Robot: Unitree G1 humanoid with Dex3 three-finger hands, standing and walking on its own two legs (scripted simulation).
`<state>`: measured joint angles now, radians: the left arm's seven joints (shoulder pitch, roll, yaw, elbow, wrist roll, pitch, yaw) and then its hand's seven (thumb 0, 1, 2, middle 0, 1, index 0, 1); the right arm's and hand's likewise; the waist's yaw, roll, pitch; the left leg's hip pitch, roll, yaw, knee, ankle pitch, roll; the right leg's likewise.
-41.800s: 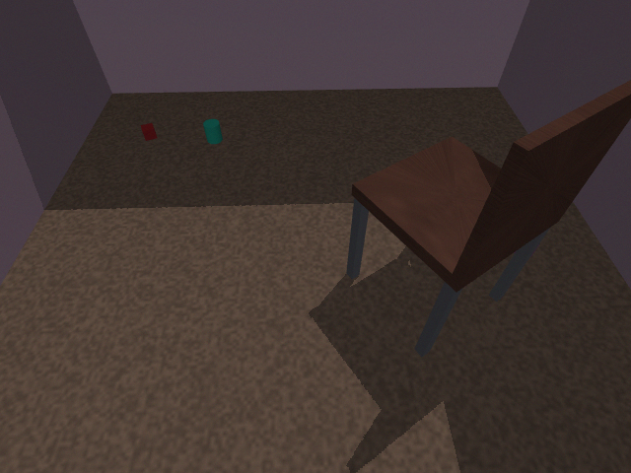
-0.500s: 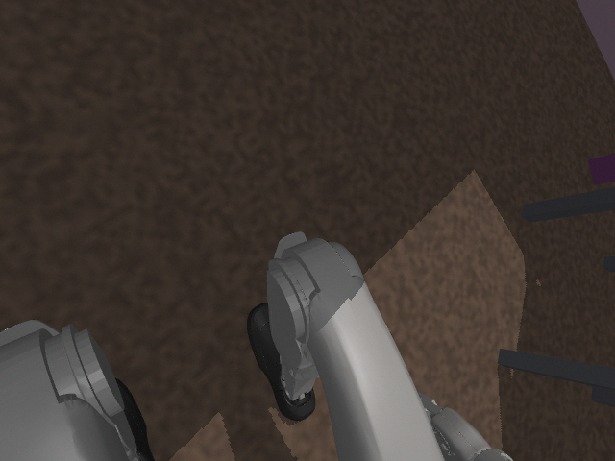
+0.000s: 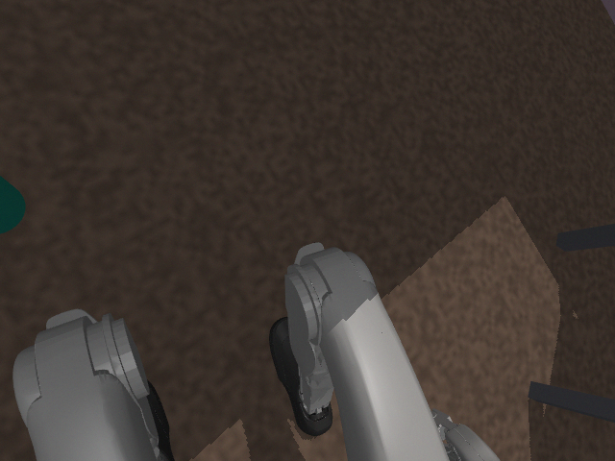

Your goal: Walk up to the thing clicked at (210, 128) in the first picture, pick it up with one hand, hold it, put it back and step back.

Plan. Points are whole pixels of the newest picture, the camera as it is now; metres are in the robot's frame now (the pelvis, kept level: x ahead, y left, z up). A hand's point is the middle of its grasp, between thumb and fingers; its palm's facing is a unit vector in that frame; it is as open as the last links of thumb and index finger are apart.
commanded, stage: withdraw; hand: left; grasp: from above
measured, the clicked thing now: out of the picture +0.48 +0.31 -0.27
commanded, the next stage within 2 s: home in 0.64 s
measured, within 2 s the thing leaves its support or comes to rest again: neither
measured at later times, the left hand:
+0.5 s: hand out of the picture +0.45 +0.31 -0.11, palm faces -0.50 -0.09 -0.86, open 13.9 cm
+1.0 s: hand out of the picture +0.48 +0.33 -0.05, palm faces -0.42 -0.19 -0.89, open 12.5 cm
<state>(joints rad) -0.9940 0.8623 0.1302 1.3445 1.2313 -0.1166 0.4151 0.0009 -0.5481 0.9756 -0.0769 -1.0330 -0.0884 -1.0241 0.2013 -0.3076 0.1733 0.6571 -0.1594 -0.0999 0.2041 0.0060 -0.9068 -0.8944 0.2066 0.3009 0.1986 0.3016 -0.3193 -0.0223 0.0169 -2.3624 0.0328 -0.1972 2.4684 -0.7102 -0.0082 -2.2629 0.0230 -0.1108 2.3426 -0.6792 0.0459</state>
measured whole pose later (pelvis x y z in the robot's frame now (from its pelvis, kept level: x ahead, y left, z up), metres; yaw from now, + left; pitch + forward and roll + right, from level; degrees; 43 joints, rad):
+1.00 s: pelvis -0.01 +0.00 +0.05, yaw +4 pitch +36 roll -8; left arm -1.00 0.77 0.06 1.21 1.04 -0.04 0.06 0.00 -0.18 0.95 -0.20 -0.75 -0.18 -0.76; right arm 0.25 -0.26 0.09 0.63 -0.07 0.05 0.11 0.01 -0.90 -0.89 0.21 0.30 0.20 0.30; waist -0.24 0.08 -0.09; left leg -2.24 0.03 -0.11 2.28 -0.68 0.01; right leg -2.15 0.00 -0.05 2.19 -0.67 0.05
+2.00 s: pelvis +0.07 +0.01 +0.39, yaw +12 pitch +13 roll -3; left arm 0.45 0.22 0.04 -0.08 -0.08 0.45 0.06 0.01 0.90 0.90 -0.20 -0.29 -0.20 -0.30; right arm 0.31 -0.22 0.04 0.54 0.04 -0.16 -0.18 0.02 -0.90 -0.89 0.21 0.30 0.20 0.30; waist -0.06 0.06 -0.19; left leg -0.79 0.04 -0.05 1.06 -0.50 -0.01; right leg -0.73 -0.01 -0.06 0.99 -0.49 0.02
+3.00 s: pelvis +0.07 +0.01 +0.39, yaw +12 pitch +9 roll -3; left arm 0.49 0.22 0.03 -0.12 -0.06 0.45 0.02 0.01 0.91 0.90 -0.20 -0.30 -0.20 -0.30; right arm 0.29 -0.22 0.03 0.54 0.01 -0.23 -0.18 0.02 -0.90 -0.89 0.21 0.30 0.20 0.30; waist -0.03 0.05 -0.16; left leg -0.69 0.04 -0.05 1.02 -0.49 -0.01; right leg -0.63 -0.02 -0.06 0.95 -0.48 0.02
